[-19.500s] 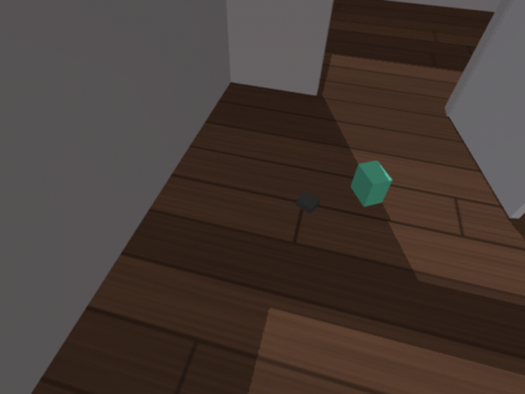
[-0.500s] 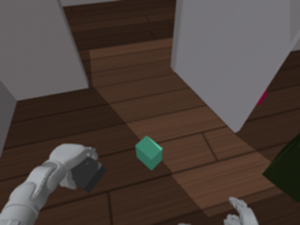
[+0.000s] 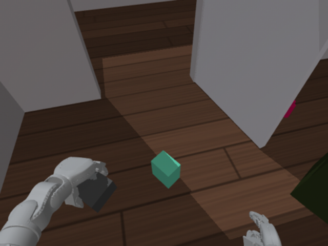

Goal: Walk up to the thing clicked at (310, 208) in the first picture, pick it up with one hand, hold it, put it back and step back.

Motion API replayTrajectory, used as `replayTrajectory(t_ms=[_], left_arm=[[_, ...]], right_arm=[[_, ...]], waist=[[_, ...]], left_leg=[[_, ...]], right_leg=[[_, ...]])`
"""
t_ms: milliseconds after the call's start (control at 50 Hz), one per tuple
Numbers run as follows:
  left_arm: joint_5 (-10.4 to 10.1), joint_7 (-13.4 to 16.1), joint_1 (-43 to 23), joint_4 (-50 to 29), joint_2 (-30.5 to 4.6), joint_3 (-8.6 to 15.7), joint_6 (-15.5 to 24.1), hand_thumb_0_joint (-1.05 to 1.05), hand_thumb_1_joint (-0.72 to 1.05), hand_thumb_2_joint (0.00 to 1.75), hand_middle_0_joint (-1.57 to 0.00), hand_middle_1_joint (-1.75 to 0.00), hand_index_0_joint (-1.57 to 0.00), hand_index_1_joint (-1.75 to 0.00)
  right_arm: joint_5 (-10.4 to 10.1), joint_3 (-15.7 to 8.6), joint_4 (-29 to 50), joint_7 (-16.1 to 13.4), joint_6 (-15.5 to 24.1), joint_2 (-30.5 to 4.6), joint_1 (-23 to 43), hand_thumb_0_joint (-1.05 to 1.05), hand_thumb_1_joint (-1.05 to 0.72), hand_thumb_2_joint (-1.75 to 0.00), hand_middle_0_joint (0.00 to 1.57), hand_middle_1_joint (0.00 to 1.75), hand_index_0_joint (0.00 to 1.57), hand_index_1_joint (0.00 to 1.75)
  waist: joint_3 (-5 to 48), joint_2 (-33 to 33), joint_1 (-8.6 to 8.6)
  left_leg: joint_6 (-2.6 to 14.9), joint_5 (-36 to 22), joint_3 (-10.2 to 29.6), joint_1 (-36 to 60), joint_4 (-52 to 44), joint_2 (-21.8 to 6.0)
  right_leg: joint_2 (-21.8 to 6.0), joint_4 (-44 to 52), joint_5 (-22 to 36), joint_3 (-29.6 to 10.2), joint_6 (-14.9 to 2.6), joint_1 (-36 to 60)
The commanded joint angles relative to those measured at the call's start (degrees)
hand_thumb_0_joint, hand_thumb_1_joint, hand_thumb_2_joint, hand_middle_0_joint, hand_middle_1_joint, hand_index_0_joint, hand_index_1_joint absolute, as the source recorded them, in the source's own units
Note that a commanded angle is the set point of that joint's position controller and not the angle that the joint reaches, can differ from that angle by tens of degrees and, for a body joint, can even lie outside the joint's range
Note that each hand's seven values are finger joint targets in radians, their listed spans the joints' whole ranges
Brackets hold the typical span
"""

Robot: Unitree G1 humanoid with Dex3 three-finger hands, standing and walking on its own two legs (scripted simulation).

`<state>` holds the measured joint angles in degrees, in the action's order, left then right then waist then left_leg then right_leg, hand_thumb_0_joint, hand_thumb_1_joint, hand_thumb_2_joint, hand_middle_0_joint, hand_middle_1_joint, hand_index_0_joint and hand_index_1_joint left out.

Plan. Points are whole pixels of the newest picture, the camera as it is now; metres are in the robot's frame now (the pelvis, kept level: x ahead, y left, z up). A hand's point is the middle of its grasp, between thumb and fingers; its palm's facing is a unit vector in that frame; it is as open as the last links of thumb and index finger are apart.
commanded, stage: hold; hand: left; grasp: from above
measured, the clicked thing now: (93, 188) +0.28 +0.20 -0.05
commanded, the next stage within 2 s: crouch in 0.58 s
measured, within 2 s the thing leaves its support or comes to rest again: neither
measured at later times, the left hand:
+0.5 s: hand (78, 184) +0.28 +0.22 -0.02, palm faces -0.49 +0.02 -0.87, open 10.3 cm
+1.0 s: hand (83, 188) +0.29 +0.22 -0.06, palm faces -0.48 +0.02 -0.88, open 10.3 cm
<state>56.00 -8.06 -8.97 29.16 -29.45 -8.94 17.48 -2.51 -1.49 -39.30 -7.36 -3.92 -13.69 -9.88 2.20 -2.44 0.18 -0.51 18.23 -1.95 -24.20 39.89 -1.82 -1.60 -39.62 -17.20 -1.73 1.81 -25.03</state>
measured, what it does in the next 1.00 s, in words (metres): stands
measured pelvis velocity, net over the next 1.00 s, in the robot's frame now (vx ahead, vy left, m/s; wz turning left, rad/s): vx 0.01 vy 0.00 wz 0.01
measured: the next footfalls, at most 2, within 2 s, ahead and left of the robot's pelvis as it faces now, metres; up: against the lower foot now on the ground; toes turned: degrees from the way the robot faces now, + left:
none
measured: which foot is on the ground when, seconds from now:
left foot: down 0.00-1.00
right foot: down 0.00-1.00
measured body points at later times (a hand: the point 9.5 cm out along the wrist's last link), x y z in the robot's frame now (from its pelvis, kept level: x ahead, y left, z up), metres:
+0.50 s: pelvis +0.00 +0.00 +0.00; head +0.02 -0.02 +0.45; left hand +0.30 +0.22 +0.03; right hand +0.16 -0.26 -0.11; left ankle +0.03 +0.13 -0.72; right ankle +0.04 -0.14 -0.72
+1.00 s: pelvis +0.01 +0.00 -0.01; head +0.04 -0.01 +0.44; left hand +0.31 +0.22 -0.01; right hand +0.16 -0.26 -0.12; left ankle +0.03 +0.13 -0.72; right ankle +0.04 -0.14 -0.72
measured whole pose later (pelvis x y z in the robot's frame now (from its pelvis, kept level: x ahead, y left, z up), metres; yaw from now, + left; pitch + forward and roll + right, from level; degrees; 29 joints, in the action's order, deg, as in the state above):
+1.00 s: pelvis +0.01 +0.00 -0.01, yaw +1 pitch +7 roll +0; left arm 61.1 -1.2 -11.3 36.2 -29.1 -6.5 23.3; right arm -1.8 -1.9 -39.0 -7.5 -6.0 -13.2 -8.7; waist 3.8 -1.0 0.6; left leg -0.6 20.4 -1.2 -32.0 44.9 -1.7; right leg -1.7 -44.6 -19.5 -1.3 1.8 -32.5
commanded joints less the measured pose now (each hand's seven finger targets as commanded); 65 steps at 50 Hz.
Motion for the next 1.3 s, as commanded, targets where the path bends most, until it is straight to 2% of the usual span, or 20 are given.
replayTrajectory(t_ms=[0,100,160,260,380,420,460,600,620,640,680,760,800,880,900,960,1040,1100,1200,1280], left_arm=[[-2.00,2.04,-18.09,-12.72,-12.63,7.71,0.24,0.00,0.79,0.72,-1.09,-0.47,-1.12,-0.44],[-2.29,1.69,-17.99,-11.33,-13.16,8.29,0.49,0.00,0.79,0.71,-1.10,-0.47,-1.12,-0.44],[-2.11,1.50,-17.65,-11.64,-11.83,7.20,0.61,0.00,0.80,0.75,-1.12,-0.47,-1.14,-0.46],[-1.97,2.09,-18.62,-12.22,-14.14,9.31,1.15,0.00,0.81,0.74,-1.13,-0.46,-1.15,-0.45],[-1.72,2.61,-20.55,-10.85,-12.53,7.23,0.82,0.00,0.84,0.73,-1.13,-0.48,-1.16,-0.45],[-1.49,2.66,-19.37,-10.99,-14.11,8.84,0.65,0.00,0.82,0.71,-1.12,-0.46,-1.15,-0.43],[-1.99,1.98,-18.04,-11.43,-12.06,7.05,0.72,0.00,0.83,0.72,-1.14,-0.45,-1.16,-0.43],[-1.56,2.07,-17.46,-9.83,-13.01,8.02,0.94,0.00,0.81,0.69,-1.11,-0.44,-1.14,-0.42],[-1.28,2.15,-18.41,-9.77,-12.08,7.00,0.95,0.00,0.80,0.69,-1.12,-0.43,-1.14,-0.41],[-1.58,2.23,-20.14,-12.19,-12.33,7.05,1.26,0.00,0.82,0.68,-1.11,-0.45,-1.14,-0.42],[-1.84,2.58,-20.35,-11.13,-13.52,8.36,1.35,0.00,0.75,0.60,-0.97,-0.49,-1.06,-0.42],[-0.96,3.65,-16.90,-7.25,-11.01,7.43,1.58,0.00,0.74,0.65,-1.01,-0.54,-1.07,-0.48],[-0.49,4.51,-17.01,-7.41,-11.99,8.28,2.52,0.00,0.75,0.67,-1.03,-0.53,-1.09,-0.48],[1.71,7.00,-16.15,-3.47,-10.33,8.06,5.20,0.00,0.78,0.69,-1.06,-0.53,-1.10,-0.49],[2.52,8.43,-17.80,-3.71,-11.24,9.14,6.02,0.00,0.79,0.70,-1.07,-0.52,-1.11,-0.49],[5.55,12.25,-19.67,-1.62,-10.98,9.30,7.78,0.00,0.74,0.64,-1.03,-0.49,-1.07,-0.45],[10.32,17.51,-24.03,4.89,-11.28,8.63,7.48,0.00,0.69,0.58,-1.00,-0.46,-1.04,-0.42],[12.94,22.03,-29.36,10.81,-10.50,7.28,6.92,0.00,0.67,0.58,-0.99,-0.46,-1.02,-0.42],[15.90,27.79,-36.61,14.74,-12.06,7.27,5.47,0.00,0.62,0.54,-0.93,-0.46,-0.98,-0.41],[17.08,29.95,-39.92,20.19,-11.29,6.80,3.29,0.00,0.62,0.59,-0.93,-0.47,-0.97,-0.43]], right_arm=[[-0.05,-2.06,8.13,-0.72,2.44,-7.54,5.90,0.00,-0.89,-0.90,0.20,0.30,0.20,0.30],[-0.01,-1.86,7.92,-1.18,2.46,-7.49,6.10,0.00,-0.89,-0.90,0.20,0.30,0.20,0.30],[-0.02,-1.78,8.26,-1.31,2.43,-7.42,6.19,0.00,-0.89,-0.90,0.20,0.30,0.20,0.30],[0.06,-1.87,7.87,-1.63,2.20,-7.37,6.29,0.00,-0.89,-0.90,0.20,0.30,0.20,0.30],[-0.04,-1.85,7.33,-1.71,2.08,-7.51,6.03,0.00,-0.89,-0.90,0.20,0.30,0.20,0.30],[-0.06,-1.89,7.54,-1.80,2.06,-7.51,6.09,0.00,-0.89,-0.90,0.20,0.30,0.20,0.30],[-0.20,-1.90,7.79,-1.72,2.00,-7.25,6.33,0.00,-0.89,-0.90,0.20,0.30,0.20,0.30],[-0.28,-1.97,7.93,-1.87,1.50,-7.31,6.25,0.00,-0.89,-0.90,0.20,0.30,0.20,0.30],[-0.27,-1.84,7.93,-1.98,1.44,-7.32,6.06,0.00,-0.89,-0.90,0.20,0.30,0.20,0.30],[-0.33,-1.98,7.74,-1.98,1.43,-7.34,5.87,0.00,-0.89,-0.90,0.20,0.30,0.20,0.30],[-0.27,-1.87,7.65,-1.96,1.33,-7.32,5.88,0.00,-0.87,-0.89,0.20,0.30,0.20,0.30],[-0.38,-1.88,7.28,-1.83,0.93,-7.33,5.47,0.00,-0.89,-0.90,0.20,0.30,0.20,0.30],[-0.33,-2.01,7.36,-1.69,0.65,-7.21,5.56,0.00,-0.89,-0.90,0.20,0.30,0.20,0.30],[0.19,-2.39,6.94,-1.10,0.00,-6.80,4.95,0.00,-0.89,-0.90,0.20,0.30,0.20,0.30],[0.41,-2.56,6.71,-0.93,-0.24,-6.86,4.73,0.00,-0.89,-0.90,0.20,0.30,0.20,0.30],[1.38,-3.26,6.17,0.10,-1.20,-7.19,3.02,0.00,-0.89,-0.90,0.20,0.30,0.20,0.30],[2.26,-4.27,6.19,2.03,-2.98,-8.42,0.18,0.00,-0.90,-0.90,0.20,0.30,0.20,0.30],[2.84,-4.74,5.94,3.49,-3.47,-9.18,-1.16,0.00,-0.90,-0.90,0.20,0.30,0.20,0.30],[3.84,-5.89,4.94,5.25,-2.82,-10.77,-2.63,0.00,-0.90,-0.90,0.20,0.30,0.20,0.30],[4.45,-6.47,3.58,5.61,-1.52,-11.12,-4.48,0.00,-0.90,-0.90,0.20,0.30,0.20,0.30]], waist=[[13.37,-0.08,-0.37],[11.88,0.14,-0.36],[12.59,0.99,-0.10],[14.07,-0.22,-0.36],[12.82,-0.40,0.20],[13.60,0.14,-0.53],[13.70,-0.18,-0.52],[12.62,-0.86,-0.66],[13.24,0.48,0.12],[14.65,0.00,-0.34],[13.66,-0.64,-0.49],[12.46,1.40,0.00],[12.26,1.29,-0.49],[13.08,2.25,0.63],[14.17,2.33,0.23],[17.50,1.73,0.84],[21.13,-0.12,1.96],[20.61,0.92,3.28],[27.69,-2.71,3.83],[31.48,-2.40,4.90]], left_leg=[[0.91,-7.26,0.90,7.92,-7.20,2.78],[1.04,-5.94,0.58,7.38,-7.39,3.02],[1.01,-7.51,0.81,8.19,-7.43,2.88],[1.03,-8.52,0.65,9.15,-7.49,3.01],[0.76,-8.16,0.86,9.29,-8.17,2.75],[0.97,-8.48,0.66,9.30,-8.16,3.13],[0.93,-9.42,0.60,10.00,-8.30,3.10],[0.74,-9.12,0.78,9.80,-9.05,2.95],[0.93,-9.96,0.80,10.06,-8.63,3.01],[0.83,-11.19,0.78,10.75,-8.60,2.96],[0.80,-10.55,0.85,9.72,-8.37,3.00],[0.81,-11.00,0.85,8.84,-7.97,2.75],[0.75,-10.42,0.85,7.27,-7.08,2.94],[0.83,-10.12,0.81,2.98,-2.25,3.03],[0.75,-10.53,0.82,1.26,-0.26,3.11],[0.68,-10.44,0.75,-3.14,5.77,2.99],[0.75,-8.36,1.24,-8.98,12.37,2.46],[0.97,-2.64,1.49,-17.09,17.46,2.68],[0.91,1.75,2.77,-23.25,24.98,2.55],[1.39,4.12,3.51,-30.62,31.42,2.42]], right_leg=[[3.23,7.28,4.97,1.67,-2.21,3.63],[2.98,8.24,3.80,1.32,-2.06,3.47],[3.13,8.00,5.22,1.42,-2.12,3.41],[2.87,8.25,6.16,1.19,-1.99,4.58],[3.15,8.47,5.76,1.59,-2.24,3.38],[2.88,8.88,6.29,1.39,-2.08,4.80],[2.96,8.85,7.02,1.42,-2.15,5.25],[2.91,9.21,6.43,1.59,-2.38,5.26],[2.92,8.97,7.66,1.37,-2.19,5.04],[2.97,8.70,8.76,1.42,-2.21,5.79],[2.91,8.87,8.08,1.51,-2.20,5.50],[3.17,8.06,8.62,1.67,-2.21,4.19],[2.93,7.46,7.92,1.62,-2.22,3.42],[2.69,3.40,8.17,1.44,-2.06,-1.20],[2.61,1.80,8.81,1.40,-2.04,-2.97],[2.54,-3.35,9.47,1.35,-2.10,-7.73],[2.77,-9.64,6.25,1.76,-2.63,-15.15],[2.84,-14.31,1.70,2.13,-2.69,-22.24],[2.82,-23.11,-3.06,2.87,-3.15,-32.42],[2.81,-29.13,-4.85,3.25,-3.33,-38.96]])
